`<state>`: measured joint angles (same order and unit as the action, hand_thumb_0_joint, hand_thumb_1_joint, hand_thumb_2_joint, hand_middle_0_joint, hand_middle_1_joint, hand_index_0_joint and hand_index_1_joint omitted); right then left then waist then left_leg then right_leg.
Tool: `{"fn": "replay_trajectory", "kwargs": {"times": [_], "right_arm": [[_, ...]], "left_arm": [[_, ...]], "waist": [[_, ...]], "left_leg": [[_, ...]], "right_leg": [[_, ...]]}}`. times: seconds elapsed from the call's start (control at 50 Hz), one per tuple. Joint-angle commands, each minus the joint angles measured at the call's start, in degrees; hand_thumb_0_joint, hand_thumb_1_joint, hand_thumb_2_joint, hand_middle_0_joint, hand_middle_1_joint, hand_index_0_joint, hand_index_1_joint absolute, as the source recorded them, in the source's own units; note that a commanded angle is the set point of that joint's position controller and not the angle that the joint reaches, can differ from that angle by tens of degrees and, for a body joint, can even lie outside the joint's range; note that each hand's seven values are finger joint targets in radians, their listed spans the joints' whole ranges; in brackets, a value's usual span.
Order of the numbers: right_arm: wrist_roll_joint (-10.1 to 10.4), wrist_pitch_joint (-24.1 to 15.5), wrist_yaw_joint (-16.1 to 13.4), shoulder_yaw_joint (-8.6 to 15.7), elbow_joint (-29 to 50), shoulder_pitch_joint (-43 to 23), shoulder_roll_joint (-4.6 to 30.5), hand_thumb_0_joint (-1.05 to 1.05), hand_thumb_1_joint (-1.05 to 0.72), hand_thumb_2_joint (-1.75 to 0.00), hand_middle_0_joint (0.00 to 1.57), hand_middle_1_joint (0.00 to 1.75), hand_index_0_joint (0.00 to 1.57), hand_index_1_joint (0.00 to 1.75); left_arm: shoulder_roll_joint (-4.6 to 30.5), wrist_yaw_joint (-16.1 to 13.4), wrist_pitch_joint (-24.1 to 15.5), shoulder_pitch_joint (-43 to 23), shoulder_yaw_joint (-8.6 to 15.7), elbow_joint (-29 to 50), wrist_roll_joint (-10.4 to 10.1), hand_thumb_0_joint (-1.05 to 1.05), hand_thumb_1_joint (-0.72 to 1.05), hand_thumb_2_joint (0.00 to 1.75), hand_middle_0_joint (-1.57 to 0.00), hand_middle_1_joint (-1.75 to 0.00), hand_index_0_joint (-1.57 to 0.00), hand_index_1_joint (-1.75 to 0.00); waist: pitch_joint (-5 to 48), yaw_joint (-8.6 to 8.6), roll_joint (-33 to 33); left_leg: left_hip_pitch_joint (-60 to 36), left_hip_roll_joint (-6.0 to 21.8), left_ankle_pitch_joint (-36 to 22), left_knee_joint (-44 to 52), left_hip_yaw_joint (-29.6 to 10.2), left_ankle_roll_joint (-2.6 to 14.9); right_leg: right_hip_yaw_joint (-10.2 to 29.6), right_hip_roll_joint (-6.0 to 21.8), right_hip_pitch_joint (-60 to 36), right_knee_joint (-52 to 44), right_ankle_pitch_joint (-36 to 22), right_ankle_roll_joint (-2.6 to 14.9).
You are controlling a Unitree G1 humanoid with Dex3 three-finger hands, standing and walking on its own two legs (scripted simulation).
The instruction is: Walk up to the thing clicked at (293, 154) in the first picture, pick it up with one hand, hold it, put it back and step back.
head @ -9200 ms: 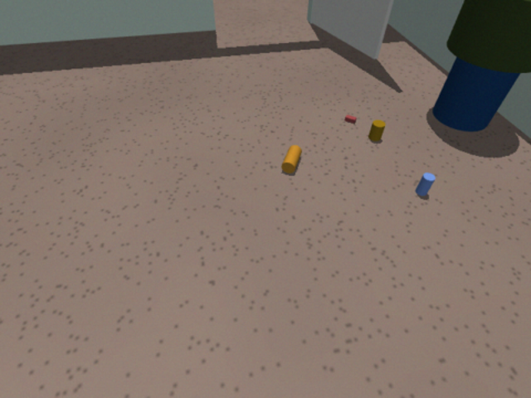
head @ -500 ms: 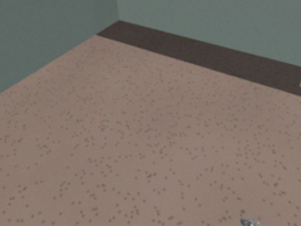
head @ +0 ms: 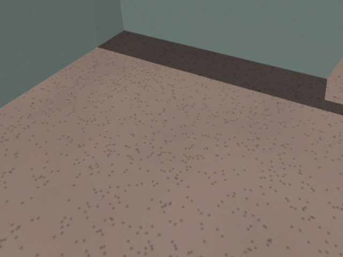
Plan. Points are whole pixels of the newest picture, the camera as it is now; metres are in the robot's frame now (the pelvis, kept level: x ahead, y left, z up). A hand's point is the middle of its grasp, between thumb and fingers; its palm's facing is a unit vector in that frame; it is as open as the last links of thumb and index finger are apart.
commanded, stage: stand
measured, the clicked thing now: out of the picture +0.06 -1.02 -0.74
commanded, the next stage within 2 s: none
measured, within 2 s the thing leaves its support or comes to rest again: neither
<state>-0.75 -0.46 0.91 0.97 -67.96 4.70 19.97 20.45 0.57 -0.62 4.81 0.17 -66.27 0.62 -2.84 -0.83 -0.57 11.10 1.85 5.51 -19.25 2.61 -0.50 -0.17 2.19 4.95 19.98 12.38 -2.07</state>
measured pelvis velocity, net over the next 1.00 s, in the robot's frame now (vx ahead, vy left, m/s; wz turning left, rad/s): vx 0.03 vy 0.00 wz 0.00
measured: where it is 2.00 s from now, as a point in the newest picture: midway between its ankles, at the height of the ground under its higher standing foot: outside the picture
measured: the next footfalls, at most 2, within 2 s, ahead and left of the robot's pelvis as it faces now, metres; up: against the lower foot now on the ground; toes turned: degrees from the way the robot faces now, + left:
none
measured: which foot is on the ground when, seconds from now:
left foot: down 0.00-1.00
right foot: down 0.00-1.00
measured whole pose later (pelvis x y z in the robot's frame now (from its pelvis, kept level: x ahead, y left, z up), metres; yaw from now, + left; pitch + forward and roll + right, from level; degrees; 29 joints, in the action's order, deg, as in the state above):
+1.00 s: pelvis +0.03 +0.00 +0.00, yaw +0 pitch -2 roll +0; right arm -0.6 -0.7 0.4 0.6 -66.2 3.5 19.6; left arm 20.2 0.3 -0.2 6.3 0.2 -64.6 0.7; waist -3.0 0.0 -0.6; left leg 9.5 1.4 7.9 -19.1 2.6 -0.4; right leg -0.3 2.6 2.0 17.0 13.3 -2.3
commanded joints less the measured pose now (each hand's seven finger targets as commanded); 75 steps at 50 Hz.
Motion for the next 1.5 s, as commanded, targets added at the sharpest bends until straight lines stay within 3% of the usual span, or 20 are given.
{"fn": "replay_trajectory", "kwargs": {"times": [0.0,0.06,0.12,0.22,0.34,0.5,0.62,0.86,1.04,1.22,1.3,1.48], "right_arm": [[0.21,-1.34,-0.74,1.99,4.49,-4.42,12.36,0.0,-0.9,-0.9,0.2,0.3,0.2,0.3],[0.37,-1.31,-0.75,2.05,4.58,-4.46,12.46,0.0,-0.9,-0.9,0.2,0.3,0.2,0.3],[0.3,-1.14,-0.78,2.02,4.65,-3.91,12.62,0.0,-0.9,-0.9,0.2,0.3,0.2,0.3],[0.2,-1.14,-0.7,1.89,4.87,-3.37,11.98,0.0,-0.9,-0.9,0.2,0.3,0.2,0.3],[0.31,-1.35,-0.9,1.77,4.88,-3.26,12.13,0.0,-0.9,-0.9,0.2,0.3,0.2,0.3],[0.38,-1.17,-1.01,1.65,4.94,-3.61,12.19,0.0,-0.9,-0.9,0.2,0.3,0.2,0.3],[0.37,-1.39,-0.99,1.66,5.19,-3.69,12.15,0.0,-0.9,-0.9,0.2,0.3,0.2,0.3],[0.42,-1.25,-1.15,1.7,5.47,-4.39,12.35,0.0,-0.9,-0.9,0.2,0.3,0.2,0.3],[0.4,-1.31,-1.14,1.63,5.7,-3.61,11.83,0.0,-0.9,-0.9,0.2,0.3,0.2,0.3],[0.42,-1.22,-1.1,1.64,5.63,-3.35,12.13,0.0,-0.9,-0.9,0.2,0.3,0.2,0.3],[0.38,-1.34,-1.16,1.71,5.77,-3.3,12.31,0.0,-0.9,-0.9,0.2,0.3,0.2,0.3],[0.39,-1.22,-1.16,1.66,5.86,-3.05,12.25,0.0,-0.9,-0.9,0.2,0.3,0.2,0.3]], "left_arm": [[12.32,-0.75,-1.08,-2.21,2.52,2.93,0.02,0.0,0.9,0.9,-0.2,-0.3,-0.2,-0.3],[11.84,-0.74,-1.22,-1.44,2.39,3.13,0.06,0.0,0.9,0.9,-0.2,-0.3,-0.2,-0.3],[11.76,-0.69,-1.04,-0.98,2.42,3.25,0.09,0.0,0.9,0.9,-0.2,-0.3,-0.2,-0.3],[11.86,-0.85,-1.37,-1.08,2.3,3.75,0.06,0.0,0.9,0.9,-0.2,-0.3,-0.2,-0.3],[11.85,-0.98,-1.38,-0.89,2.46,3.97,-0.05,0.0,0.9,0.9,-0.2,-0.3,-0.2,-0.3],[11.63,-0.91,-1.03,-0.59,2.43,3.99,0.06,0.0,0.9,0.9,-0.2,-0.3,-0.2,-0.3],[11.65,-1.04,-1.27,-0.44,2.39,4.28,-0.05,0.0,0.9,0.9,-0.2,-0.3,-0.2,-0.3],[11.64,-1.02,-0.83,-0.43,2.48,4.44,0.14,0.0,0.9,0.9,-0.2,-0.3,-0.2,-0.3],[11.9,-1.16,-0.98,-0.11,2.45,4.84,0.15,0.0,0.9,0.9,-0.2,-0.3,-0.2,-0.3],[11.83,-1.02,-0.81,0.59,2.43,4.9,0.14,0.0,0.9,0.9,-0.2,-0.3,-0.2,-0.3],[11.84,-1.1,-0.73,0.64,2.57,5.04,0.12,0.0,0.9,0.9,-0.2,-0.3,-0.2,-0.3],[11.75,-1.09,-0.67,1.04,2.42,5.22,0.12,0.0,0.9,0.9,-0.2,-0.3,-0.2,-0.3]], "waist": [[3.43,0.39,1.95],[4.11,0.45,1.76],[3.17,0.22,2.12],[4.04,-0.18,0.3],[6.22,0.01,0.78],[4.33,0.32,0.6],[6.46,0.49,0.6],[4.92,0.73,1.03],[5.58,0.45,0.12],[4.57,0.63,0.55],[4.93,0.75,0.94],[4.6,0.75,0.96]], "left_leg": [[-1.99,6.41,6.66,5.08,-7.87,0.71],[-3.42,6.42,4.7,4.11,-7.58,0.95],[-2.71,6.44,8.53,4.61,-7.92,0.89],[-4.56,6.05,2.6,2.5,-6.9,1.02],[-5.76,6.61,-6.56,0.88,-6.34,1.44],[-5.5,6.37,-2.07,2.17,-6.59,1.24],[-7.25,6.72,-10.38,0.71,-6.13,1.46],[-7.39,6.59,-6.17,1.86,-6.14,1.32],[-8.28,6.49,-9.99,1.09,-5.55,1.38],[-7.87,6.32,-5.55,1.95,-5.88,1.36],[-8.32,6.51,-7.81,1.85,-6.05,1.5],[-7.72,6.4,-6.85,1.76,-5.95,1.55]], "right_leg": [[4.22,5.34,3.75,-4.75,-0.2,2.71],[4.36,5.53,3.94,-5.39,-1.35,2.65],[4.06,5.18,5.15,-5.54,0.87,2.65],[4.5,5.71,5.54,-6.17,-0.87,2.55],[4.01,6.13,2.0,-5.4,-8.24,2.37],[3.66,6.05,2.6,-6.3,-4.83,2.31],[3.42,6.5,0.59,-5.8,-10.64,2.15],[3.06,6.27,1.52,-6.36,-6.56,2.35],[3.06,6.47,0.84,-6.11,-10.43,2.27],[3.17,6.38,1.58,-6.67,-6.8,2.55],[3.04,6.28,1.38,-5.87,-8.05,2.52],[3.02,6.33,1.31,-6.06,-7.68,2.65]]}}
